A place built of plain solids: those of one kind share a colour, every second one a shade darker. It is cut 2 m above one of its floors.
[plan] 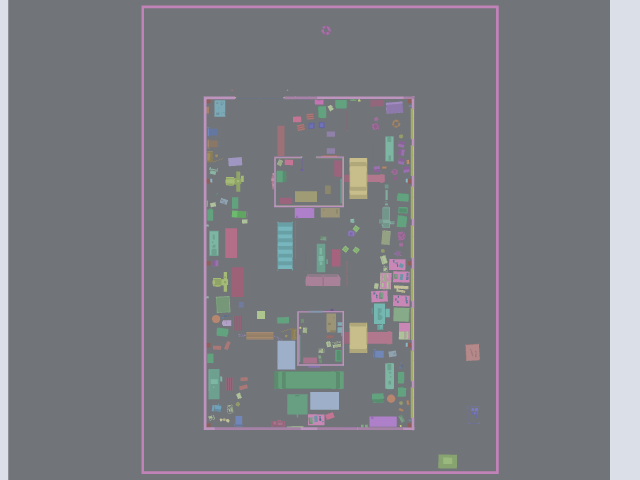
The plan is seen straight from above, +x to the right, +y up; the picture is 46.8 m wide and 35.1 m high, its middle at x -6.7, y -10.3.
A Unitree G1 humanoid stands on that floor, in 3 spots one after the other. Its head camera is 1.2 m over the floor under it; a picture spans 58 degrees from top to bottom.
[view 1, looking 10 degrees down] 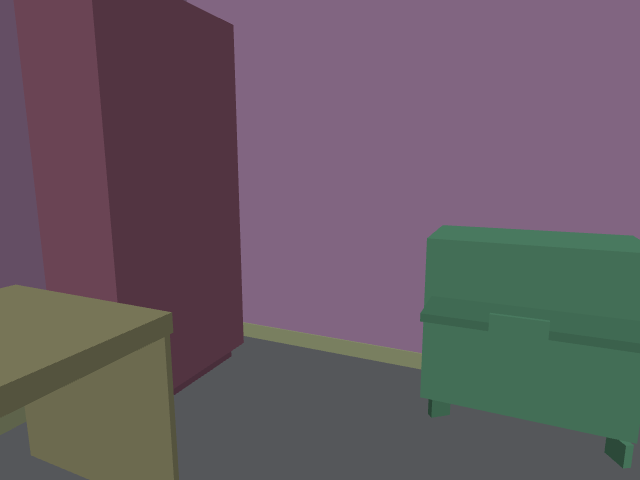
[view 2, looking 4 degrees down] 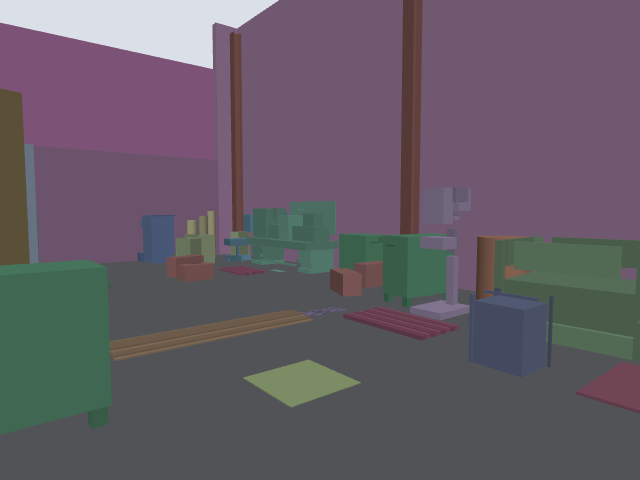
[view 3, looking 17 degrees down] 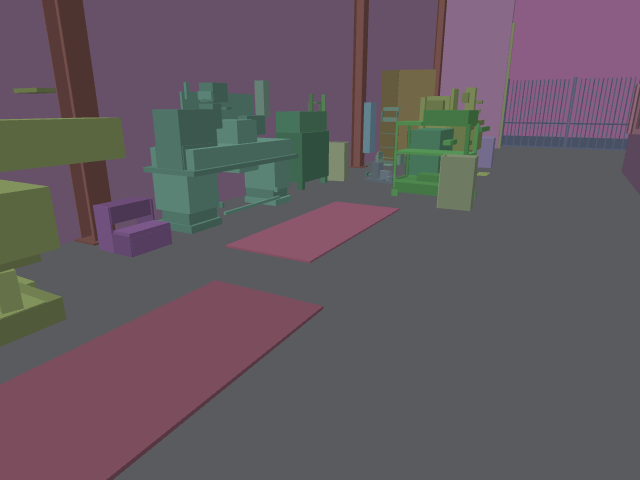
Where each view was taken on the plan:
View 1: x -7.50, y -5.75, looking -156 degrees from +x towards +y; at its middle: wall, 2.71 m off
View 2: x -9.25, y -13.39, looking -129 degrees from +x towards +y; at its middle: centre_lathe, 8.22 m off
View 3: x -11.10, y -14.45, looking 119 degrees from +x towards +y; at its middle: slab_anti_fatigue_mat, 4.04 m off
